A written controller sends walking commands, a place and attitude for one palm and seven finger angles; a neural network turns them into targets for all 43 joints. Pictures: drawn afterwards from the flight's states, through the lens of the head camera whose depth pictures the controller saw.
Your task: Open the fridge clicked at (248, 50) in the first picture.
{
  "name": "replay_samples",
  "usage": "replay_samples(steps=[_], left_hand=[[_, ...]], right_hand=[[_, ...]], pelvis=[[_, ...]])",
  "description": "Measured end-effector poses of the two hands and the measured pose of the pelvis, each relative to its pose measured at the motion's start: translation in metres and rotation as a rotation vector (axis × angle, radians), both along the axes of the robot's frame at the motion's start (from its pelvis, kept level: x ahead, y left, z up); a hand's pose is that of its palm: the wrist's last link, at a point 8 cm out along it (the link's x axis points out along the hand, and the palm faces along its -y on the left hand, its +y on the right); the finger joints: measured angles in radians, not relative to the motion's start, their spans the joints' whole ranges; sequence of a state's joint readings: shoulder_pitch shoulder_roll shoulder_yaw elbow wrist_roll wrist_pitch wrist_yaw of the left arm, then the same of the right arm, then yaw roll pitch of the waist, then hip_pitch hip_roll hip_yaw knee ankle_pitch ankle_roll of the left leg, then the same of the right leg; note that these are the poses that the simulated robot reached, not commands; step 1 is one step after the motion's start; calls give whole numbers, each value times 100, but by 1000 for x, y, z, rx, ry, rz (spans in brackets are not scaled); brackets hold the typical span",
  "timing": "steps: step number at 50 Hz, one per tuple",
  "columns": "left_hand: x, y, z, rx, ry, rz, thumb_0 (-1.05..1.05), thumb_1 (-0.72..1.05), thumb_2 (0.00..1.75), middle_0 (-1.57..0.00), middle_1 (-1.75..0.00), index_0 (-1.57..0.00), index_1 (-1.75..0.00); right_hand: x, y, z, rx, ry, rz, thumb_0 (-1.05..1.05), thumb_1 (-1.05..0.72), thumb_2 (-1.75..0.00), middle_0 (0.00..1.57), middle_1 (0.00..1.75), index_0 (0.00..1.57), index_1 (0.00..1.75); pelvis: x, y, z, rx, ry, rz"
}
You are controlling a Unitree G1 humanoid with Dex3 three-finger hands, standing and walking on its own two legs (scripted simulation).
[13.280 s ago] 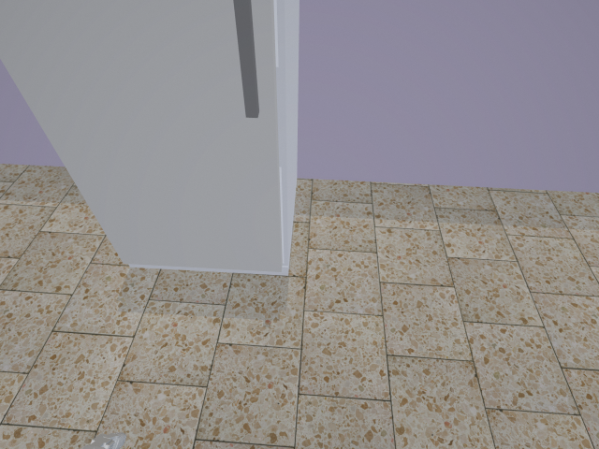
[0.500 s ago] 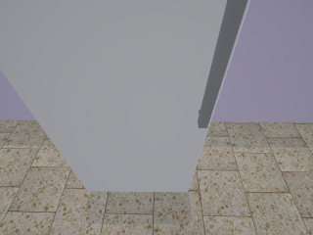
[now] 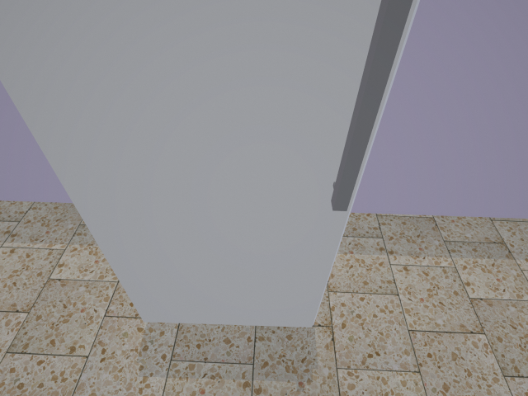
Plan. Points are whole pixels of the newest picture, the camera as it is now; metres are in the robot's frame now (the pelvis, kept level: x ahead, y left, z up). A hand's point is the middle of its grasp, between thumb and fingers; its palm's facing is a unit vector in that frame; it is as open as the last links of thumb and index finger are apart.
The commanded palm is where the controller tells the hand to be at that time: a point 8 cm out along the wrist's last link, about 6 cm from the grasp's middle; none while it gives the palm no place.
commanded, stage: come to a stop and stand still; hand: right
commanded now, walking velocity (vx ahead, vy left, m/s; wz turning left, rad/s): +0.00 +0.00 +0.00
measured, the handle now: (360, 109) +0.48 -0.11 +0.23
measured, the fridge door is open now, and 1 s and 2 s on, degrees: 0 0 0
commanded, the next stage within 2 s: look again from close up in 0.48 s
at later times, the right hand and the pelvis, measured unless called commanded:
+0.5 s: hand out of the picture -0.07 -0.15 -0.17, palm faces +0.03 +0.99 -0.16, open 7.4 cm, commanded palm none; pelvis -0.03 +0.01 +0.00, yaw +0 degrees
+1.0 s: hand out of the picture -0.04 -0.14 -0.17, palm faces +0.02 +0.99 -0.15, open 7.4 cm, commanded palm none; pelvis -0.02 +0.01 +0.01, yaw +1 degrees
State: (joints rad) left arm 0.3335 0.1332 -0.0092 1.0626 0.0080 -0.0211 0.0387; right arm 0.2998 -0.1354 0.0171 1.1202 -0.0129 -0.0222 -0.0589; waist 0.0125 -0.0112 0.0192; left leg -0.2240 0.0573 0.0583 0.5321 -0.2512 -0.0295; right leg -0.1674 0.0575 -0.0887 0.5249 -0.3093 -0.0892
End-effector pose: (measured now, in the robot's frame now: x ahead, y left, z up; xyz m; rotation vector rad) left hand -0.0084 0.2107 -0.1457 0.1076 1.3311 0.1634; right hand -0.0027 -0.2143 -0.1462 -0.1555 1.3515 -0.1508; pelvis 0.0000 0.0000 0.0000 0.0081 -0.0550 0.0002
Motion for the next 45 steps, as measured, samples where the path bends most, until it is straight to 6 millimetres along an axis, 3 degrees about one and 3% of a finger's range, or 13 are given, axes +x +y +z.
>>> replay_samples(steps=[10, 18, 24, 33, 45], left_hand=[[-4, 16, 7, 16, -75, -11, 1, 92, 90, -20, -30, -20, -30], [-28, 17, 9, 14, -19, -8, 0, 91, 90, -20, -30, -20, -30], [-48, 11, 8, -1, 45, 3, 0, 91, 90, -20, -30, -20, -30], [-62, 0, 7, -25, 99, 18, 0, 91, 90, -20, -30, -20, -30], [-46, -4, 7, -33, 74, 20, 0, 91, 90, -20, -30, -20, -30]], right_hand=[[-29, 2, 4, 8, -22, 9, 0, -91, -90, 20, 30, 20, 30], [-61, 9, 2, 25, 38, -15, 0, -91, -90, 20, 30, 20, 30], [-74, 16, 1, 41, 76, -25, 0, -91, -90, 20, 30, 20, 30], [-70, 24, 1, 58, 83, -27, 0, -91, -90, 20, 30, 20, 30], [-46, 26, 1, 60, 40, -14, 0, -91, -90, 20, 30, 20, 30]], pelvis=[[-22, 1, 2, -9, -1, 16], [-29, 5, 4, -7, 10, 11], [-31, 7, 4, -5, 14, 8], [-31, 8, 5, -6, 18, 5], [-27, 8, 6, -7, 18, 9]])
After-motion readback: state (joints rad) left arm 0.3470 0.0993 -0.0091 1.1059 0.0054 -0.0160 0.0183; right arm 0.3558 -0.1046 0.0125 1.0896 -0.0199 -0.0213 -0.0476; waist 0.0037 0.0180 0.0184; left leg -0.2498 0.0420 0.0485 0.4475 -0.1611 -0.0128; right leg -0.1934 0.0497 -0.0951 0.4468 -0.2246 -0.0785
